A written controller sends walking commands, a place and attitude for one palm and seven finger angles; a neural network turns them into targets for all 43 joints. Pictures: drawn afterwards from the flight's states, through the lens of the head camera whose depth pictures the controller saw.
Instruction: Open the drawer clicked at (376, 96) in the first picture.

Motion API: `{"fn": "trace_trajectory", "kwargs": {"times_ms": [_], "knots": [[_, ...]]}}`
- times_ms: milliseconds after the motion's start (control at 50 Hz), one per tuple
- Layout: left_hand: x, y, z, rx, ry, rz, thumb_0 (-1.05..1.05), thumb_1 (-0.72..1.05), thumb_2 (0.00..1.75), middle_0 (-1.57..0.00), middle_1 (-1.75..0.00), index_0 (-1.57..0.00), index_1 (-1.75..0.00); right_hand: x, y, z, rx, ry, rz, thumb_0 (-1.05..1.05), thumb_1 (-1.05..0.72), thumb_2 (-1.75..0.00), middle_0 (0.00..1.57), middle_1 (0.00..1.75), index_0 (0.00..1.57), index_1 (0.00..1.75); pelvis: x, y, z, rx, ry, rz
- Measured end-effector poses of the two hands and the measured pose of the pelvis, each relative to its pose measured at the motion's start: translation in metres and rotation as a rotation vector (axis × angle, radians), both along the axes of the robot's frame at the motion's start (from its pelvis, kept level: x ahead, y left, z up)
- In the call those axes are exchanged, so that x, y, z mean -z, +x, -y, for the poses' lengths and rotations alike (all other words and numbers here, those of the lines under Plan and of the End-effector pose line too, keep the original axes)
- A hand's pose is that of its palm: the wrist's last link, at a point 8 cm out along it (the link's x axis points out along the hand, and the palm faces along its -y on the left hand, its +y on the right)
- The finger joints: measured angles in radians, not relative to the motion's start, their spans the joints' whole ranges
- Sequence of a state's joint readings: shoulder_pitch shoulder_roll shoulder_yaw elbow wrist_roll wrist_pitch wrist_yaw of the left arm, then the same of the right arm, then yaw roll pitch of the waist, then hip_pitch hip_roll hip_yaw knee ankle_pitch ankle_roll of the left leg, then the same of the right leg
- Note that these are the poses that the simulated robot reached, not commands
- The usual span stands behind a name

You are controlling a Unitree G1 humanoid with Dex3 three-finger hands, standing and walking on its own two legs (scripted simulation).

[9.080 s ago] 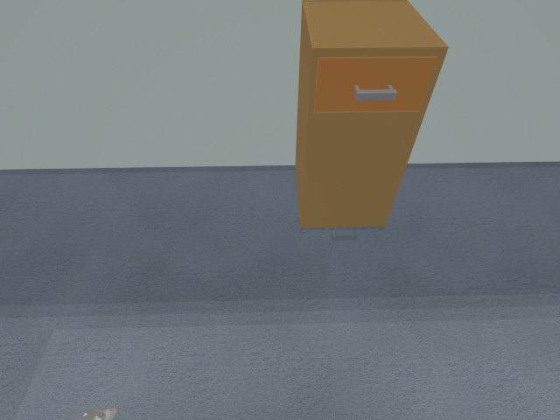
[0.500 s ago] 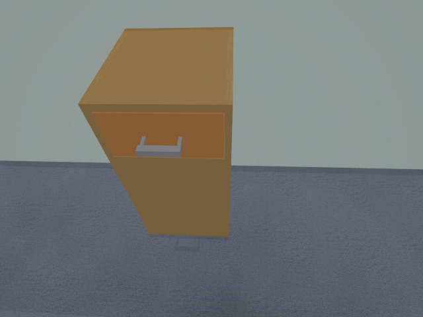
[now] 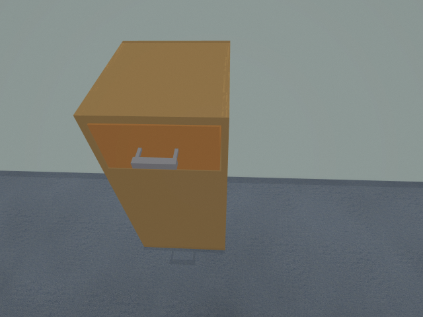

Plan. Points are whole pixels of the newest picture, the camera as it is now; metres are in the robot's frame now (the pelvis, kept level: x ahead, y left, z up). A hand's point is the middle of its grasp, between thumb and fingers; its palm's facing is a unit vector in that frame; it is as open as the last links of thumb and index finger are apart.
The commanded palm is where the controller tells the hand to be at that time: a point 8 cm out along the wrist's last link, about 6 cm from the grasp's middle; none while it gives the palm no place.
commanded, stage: come to a stop and stand still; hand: left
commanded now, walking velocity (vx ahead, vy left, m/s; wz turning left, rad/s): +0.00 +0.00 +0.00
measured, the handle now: (156, 157) +0.53 +0.19 -0.05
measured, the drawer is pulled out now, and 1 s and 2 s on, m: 0.00 0.00 0.00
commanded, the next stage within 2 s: look again from close up in 0.06 s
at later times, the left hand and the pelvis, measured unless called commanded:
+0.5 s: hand out of the picture -0.01 +0.17 -0.17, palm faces +0.03 -0.98 -0.18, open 7.4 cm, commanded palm none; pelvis +0.01 +0.00 +0.00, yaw +0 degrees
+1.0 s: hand (109, 285) +0.19 +0.21 -0.03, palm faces -0.07 -0.58 -0.81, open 7.7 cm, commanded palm +0.12 +0.23 -0.03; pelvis -0.03 +0.01 -0.01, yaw +0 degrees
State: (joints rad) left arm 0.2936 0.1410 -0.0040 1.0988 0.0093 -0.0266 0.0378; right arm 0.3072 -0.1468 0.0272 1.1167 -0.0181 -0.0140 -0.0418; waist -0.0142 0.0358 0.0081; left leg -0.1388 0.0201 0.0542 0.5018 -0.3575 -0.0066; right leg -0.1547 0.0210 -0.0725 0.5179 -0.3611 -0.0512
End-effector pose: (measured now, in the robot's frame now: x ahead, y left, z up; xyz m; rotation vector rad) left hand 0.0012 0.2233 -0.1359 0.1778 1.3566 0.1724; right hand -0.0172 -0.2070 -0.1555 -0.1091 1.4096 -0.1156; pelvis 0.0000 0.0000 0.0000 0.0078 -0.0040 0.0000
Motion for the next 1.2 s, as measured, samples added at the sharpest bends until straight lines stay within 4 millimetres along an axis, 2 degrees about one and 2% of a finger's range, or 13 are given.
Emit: {"fn": "trace_trajectory", "kwargs": {"times_ms": [140,600,780,800,860,900,940,980,1020,1060,1100,1140,1200], "knots": [[0.0,0.002,0.0,-0.003,-0.004,-0.01,0.01,0.92,0.9,-0.2,-0.3,-0.2,-0.3,-0.001,-0.001,-0.002,-0.001,-0.002,-0.025,0.01,-0.91,-0.9,0.19,0.3,0.2,0.29,-0.001,0.004,-0.001,0.0,0.001,-0.003],[0.006,-0.018,0.008,-0.024,-0.052,-0.071,0.01,0.91,0.9,-0.2,-0.3,-0.2,-0.3,-0.007,0.007,-0.005,-0.008,-0.024,-0.023,0.01,-0.91,-0.9,0.19,0.3,0.2,0.29,-0.002,0.006,-0.006,0.001,-0.002,-0.002],[0.005,-0.018,0.006,-0.024,-0.044,-0.068,0.01,0.91,0.9,-0.2,-0.3,-0.2,-0.3,-0.007,0.003,-0.009,-0.004,-0.016,-0.034,0.01,-0.91,-0.9,0.19,0.3,0.2,0.29,-0.003,0.005,-0.008,-0.001,-0.006,-0.01],[0.0,-0.01,0.003,0.037,-0.02,-0.051,0.02,0.92,0.9,-0.2,-0.3,-0.2,-0.3,-0.008,0.004,-0.006,-0.004,-0.029,-0.015,0.02,-0.92,-0.9,0.2,0.3,0.2,0.29,-0.002,0.004,-0.009,0.011,-0.007,-0.013],[-0.042,0.039,-0.025,0.155,0.159,0.214,0.06,0.96,0.89,-0.21,-0.31,-0.21,-0.31,-0.013,0.022,0.01,0.022,-0.091,0.183,0.03,-0.93,-0.9,0.2,0.3,0.21,0.3,0.0,-0.002,-0.012,0.023,0.011,-0.029],[-0.075,0.079,-0.035,0.238,0.285,0.381,0.06,0.94,0.88,-0.21,-0.32,-0.21,-0.32,-0.015,0.041,0.019,0.033,-0.105,0.306,0.03,-0.93,-0.9,0.2,0.3,0.21,0.3,0.002,-0.009,-0.014,0.008,0.022,-0.045],[-0.11,0.121,-0.032,0.388,0.418,0.55,0.06,0.91,0.87,-0.21,-0.33,-0.2,-0.33,-0.017,0.066,0.027,0.0,-0.112,0.424,0.03,-0.93,-0.9,0.2,0.3,0.2,0.29,0.005,-0.017,-0.015,0.001,0.021,-0.072],[-0.14,0.158,-0.019,0.558,0.566,0.713,0.05,0.87,0.86,-0.2,-0.35,-0.2,-0.35,-0.023,0.093,0.034,-0.042,-0.117,0.53,0.03,-0.92,-0.9,0.2,0.3,0.2,0.29,0.009,-0.026,-0.015,-0.002,0.023,-0.107],[-0.158,0.182,0.0,0.694,0.697,0.848,0.04,0.82,0.85,-0.2,-0.38,-0.2,-0.38,-0.032,0.117,0.039,-0.071,-0.12,0.612,0.02,-0.92,-0.9,0.2,0.3,0.2,0.29,0.014,-0.035,-0.013,0.009,0.027,-0.136],[-0.164,0.189,0.02,0.797,0.778,0.934,0.03,0.77,0.83,-0.2,-0.4,-0.2,-0.4,-0.043,0.136,0.043,-0.089,-0.115,0.662,0.02,-0.91,-0.9,0.19,0.3,0.2,0.29,0.019,-0.042,-0.01,0.036,0.036,-0.16],[-0.159,0.18,0.037,0.876,0.813,0.977,0.02,0.72,0.81,-0.2,-0.43,-0.21,-0.43,-0.054,0.151,0.045,-0.115,-0.107,0.69,0.02,-0.91,-0.9,0.19,0.3,0.2,0.29,0.023,-0.048,-0.006,0.055,0.047,-0.177],[-0.147,0.161,0.047,0.937,0.833,0.979,0.01,0.67,0.79,-0.21,-0.46,-0.21,-0.46,-0.062,0.164,0.045,-0.152,-0.101,0.705,0.02,-0.91,-0.9,0.19,0.3,0.2,0.29,0.028,-0.054,-0.002,0.06,0.053,-0.183],[-0.129,0.124,0.043,0.994,0.898,0.906,0.01,0.59,0.76,-0.22,-0.5,-0.22,-0.5,-0.065,0.179,0.039,-0.211,-0.097,0.706,0.01,-0.91,-0.9,0.19,0.3,0.2,0.29,0.033,-0.062,0.003,0.05,0.051,-0.178]]}}
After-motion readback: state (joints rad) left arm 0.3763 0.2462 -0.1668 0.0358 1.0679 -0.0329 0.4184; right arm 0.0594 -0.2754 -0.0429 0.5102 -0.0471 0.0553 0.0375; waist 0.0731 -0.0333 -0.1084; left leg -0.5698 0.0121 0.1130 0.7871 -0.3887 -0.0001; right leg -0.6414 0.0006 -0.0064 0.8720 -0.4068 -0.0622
